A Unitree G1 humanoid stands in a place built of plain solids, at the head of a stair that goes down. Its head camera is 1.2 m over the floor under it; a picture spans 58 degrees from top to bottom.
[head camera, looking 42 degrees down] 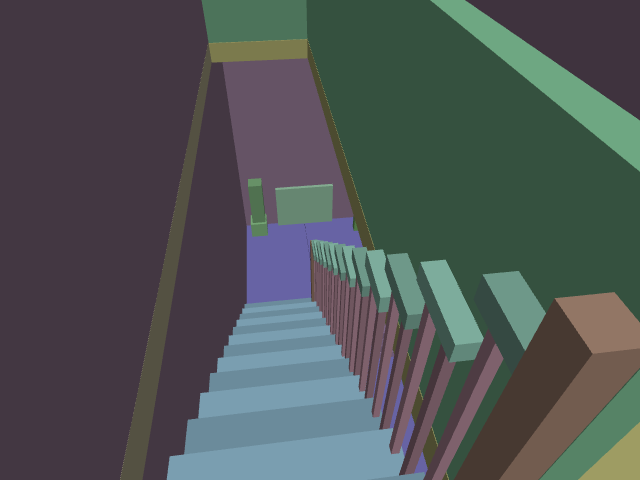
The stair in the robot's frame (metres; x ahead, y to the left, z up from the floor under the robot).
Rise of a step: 0.20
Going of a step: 0.23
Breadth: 0.83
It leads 7 degrees to the left of straight ahead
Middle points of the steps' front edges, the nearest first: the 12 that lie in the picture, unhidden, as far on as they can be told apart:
0.68 0.12 -0.40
0.91 0.15 -0.60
1.14 0.18 -0.80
1.37 0.21 -1.00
1.59 0.24 -1.20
1.82 0.27 -1.40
2.05 0.30 -1.59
2.28 0.32 -1.79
2.51 0.35 -1.99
2.74 0.38 -2.19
2.96 0.41 -2.39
3.19 0.44 -2.59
